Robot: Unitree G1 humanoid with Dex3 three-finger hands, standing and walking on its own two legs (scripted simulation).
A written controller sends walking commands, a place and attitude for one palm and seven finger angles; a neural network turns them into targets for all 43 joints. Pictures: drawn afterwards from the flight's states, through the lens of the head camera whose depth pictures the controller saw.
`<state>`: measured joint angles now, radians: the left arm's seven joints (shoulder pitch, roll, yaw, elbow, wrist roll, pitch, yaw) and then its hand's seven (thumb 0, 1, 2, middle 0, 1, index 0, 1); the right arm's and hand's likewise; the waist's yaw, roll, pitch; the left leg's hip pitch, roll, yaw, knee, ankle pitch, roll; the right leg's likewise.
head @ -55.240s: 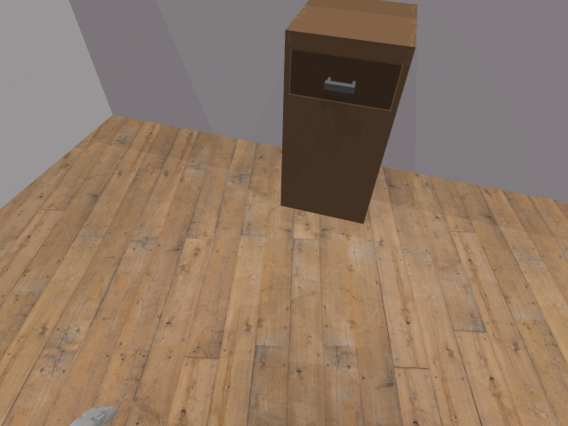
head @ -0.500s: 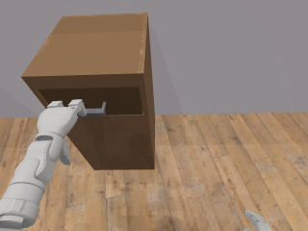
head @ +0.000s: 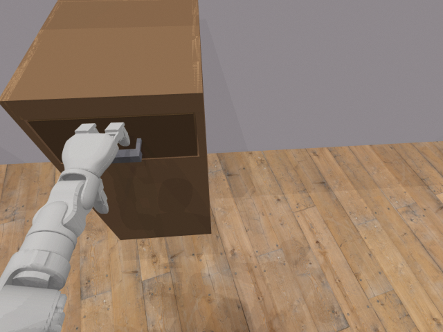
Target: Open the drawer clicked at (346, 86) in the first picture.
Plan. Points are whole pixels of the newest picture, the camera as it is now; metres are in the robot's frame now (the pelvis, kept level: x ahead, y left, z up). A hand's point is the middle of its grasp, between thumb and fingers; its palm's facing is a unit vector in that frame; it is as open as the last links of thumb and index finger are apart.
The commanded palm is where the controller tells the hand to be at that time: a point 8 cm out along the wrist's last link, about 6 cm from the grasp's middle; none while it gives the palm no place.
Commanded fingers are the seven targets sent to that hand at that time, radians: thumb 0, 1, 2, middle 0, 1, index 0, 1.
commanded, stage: move the hooked fingers above the handle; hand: left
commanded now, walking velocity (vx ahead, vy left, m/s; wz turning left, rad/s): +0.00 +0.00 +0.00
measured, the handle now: (120, 149) +0.52 +0.27 -0.05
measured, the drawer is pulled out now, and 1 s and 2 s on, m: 0.00 0.00 0.00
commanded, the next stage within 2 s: none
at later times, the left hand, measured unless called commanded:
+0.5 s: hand (113, 150) +0.46 +0.25 +0.01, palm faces -0.02 -0.01 -1.00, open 13.8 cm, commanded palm +0.45 +0.26 +0.06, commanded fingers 0.00 -0.50 0.30 -0.30 -1.20 -0.30 -1.20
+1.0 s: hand (100, 152) +0.47 +0.29 +0.00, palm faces -0.07 -0.01 -1.00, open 13.8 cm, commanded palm +0.46 +0.27 +0.06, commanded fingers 0.00 -0.50 0.30 -0.30 -1.20 -0.30 -1.20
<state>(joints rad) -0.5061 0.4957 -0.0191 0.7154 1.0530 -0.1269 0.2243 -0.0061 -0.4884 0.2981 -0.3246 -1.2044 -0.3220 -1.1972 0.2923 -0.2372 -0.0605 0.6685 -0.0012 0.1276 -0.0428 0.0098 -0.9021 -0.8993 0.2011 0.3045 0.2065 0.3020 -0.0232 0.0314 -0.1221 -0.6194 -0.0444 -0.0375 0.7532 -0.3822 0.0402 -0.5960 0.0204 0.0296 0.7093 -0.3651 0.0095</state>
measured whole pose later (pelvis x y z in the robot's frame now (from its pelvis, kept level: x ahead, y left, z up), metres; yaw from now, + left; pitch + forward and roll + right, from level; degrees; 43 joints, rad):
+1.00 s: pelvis -0.01 -0.01 -0.02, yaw -1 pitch +23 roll -3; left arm -0.78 0.66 0.07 1.07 1.10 -0.17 0.30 -0.01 -0.49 0.30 -0.32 -1.20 -0.32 -1.20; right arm 0.35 -0.27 -0.05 0.70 -0.02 0.13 -0.04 0.01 -0.90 -0.90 0.20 0.30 0.21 0.30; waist -0.11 0.04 -0.16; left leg -0.89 -0.01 -0.05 0.92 -0.43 0.03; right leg -0.85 0.06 0.01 0.83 -0.39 0.00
